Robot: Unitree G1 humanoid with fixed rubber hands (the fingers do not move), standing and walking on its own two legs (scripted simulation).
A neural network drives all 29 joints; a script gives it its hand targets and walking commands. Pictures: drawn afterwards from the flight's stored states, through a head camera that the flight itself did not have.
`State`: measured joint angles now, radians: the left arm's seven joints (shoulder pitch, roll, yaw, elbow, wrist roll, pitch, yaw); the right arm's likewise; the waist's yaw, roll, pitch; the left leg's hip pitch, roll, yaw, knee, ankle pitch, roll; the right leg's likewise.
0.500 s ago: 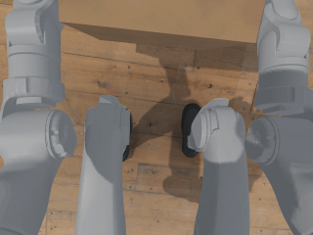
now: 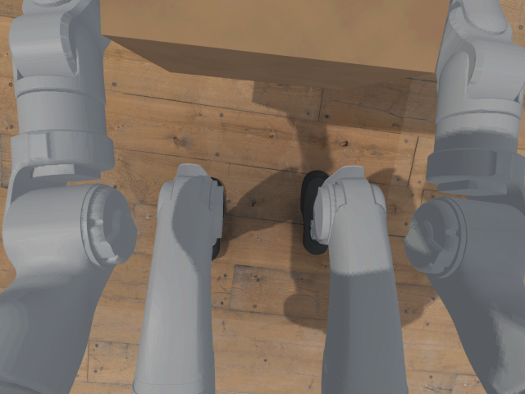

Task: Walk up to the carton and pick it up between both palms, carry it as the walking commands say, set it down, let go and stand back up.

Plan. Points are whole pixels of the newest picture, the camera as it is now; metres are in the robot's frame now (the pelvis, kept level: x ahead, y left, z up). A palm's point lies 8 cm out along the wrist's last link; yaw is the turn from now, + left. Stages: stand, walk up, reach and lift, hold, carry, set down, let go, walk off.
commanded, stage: reach and lift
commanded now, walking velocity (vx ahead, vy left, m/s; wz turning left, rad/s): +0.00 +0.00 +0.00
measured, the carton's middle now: out of the picture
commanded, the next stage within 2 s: none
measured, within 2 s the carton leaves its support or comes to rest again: neither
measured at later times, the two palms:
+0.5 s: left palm out of the picture +0.53 +0.19 -0.02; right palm out of the picture +0.52 -0.18 -0.03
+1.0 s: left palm out of the picture +0.50 +0.19 +0.06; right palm out of the picture +0.50 -0.18 +0.05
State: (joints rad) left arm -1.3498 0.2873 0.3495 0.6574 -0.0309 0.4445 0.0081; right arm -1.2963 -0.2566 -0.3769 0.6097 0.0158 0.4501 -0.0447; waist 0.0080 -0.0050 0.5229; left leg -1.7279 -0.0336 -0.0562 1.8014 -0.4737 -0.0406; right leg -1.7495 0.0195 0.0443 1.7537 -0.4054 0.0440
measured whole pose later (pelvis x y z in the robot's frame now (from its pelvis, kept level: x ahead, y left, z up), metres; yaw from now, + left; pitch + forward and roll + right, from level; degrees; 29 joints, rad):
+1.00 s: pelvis +0.01 -0.01 +0.12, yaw +1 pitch +14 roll +0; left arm -1.09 0.21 0.35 0.54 0.01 0.46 -0.02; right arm -1.05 -0.18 -0.36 0.52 -0.02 0.46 -0.02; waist 0.00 0.00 0.52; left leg -1.21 -0.04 -0.07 1.36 -0.39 -0.04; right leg -1.23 0.02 0.04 1.33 -0.34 0.03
